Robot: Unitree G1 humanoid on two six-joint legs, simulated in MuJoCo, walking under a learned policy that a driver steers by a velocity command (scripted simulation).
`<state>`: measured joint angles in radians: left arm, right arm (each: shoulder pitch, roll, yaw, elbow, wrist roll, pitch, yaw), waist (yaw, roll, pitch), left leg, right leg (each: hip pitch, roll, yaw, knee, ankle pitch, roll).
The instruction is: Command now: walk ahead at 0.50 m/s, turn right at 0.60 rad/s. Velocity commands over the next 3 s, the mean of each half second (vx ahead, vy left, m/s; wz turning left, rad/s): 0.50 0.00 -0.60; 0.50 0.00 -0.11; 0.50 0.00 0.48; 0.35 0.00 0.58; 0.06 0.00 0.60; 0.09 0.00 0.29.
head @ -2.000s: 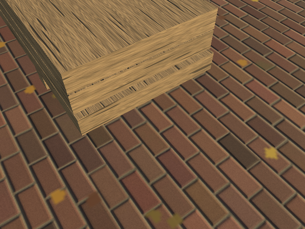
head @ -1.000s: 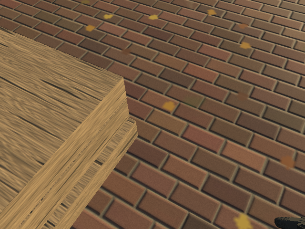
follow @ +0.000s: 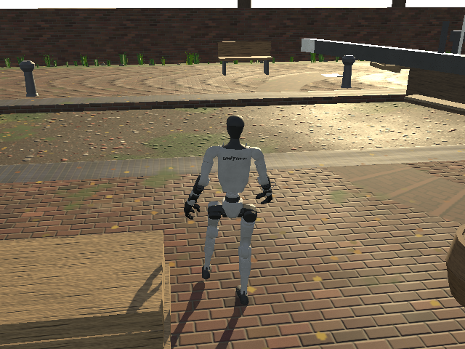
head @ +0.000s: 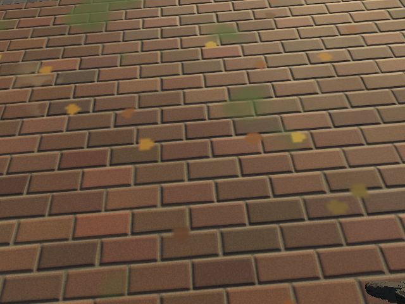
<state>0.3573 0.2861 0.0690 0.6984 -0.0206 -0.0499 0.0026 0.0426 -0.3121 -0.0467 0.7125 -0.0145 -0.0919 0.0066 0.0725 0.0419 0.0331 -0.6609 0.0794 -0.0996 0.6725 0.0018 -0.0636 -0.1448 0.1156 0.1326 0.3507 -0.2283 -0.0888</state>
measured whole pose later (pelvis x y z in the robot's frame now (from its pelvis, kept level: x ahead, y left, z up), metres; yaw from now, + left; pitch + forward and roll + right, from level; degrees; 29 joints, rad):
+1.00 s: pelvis +0.52 -0.13 +0.00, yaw -19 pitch +0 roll -1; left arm 0.32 0.25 0.06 0.78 0.02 -0.09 -0.01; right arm 0.17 -0.31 -0.06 0.84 0.02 -0.05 0.02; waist 0.04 0.05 0.03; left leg -0.71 0.10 -0.09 0.81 0.06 -0.02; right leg 0.01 0.07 -0.10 0.20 -0.21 -0.07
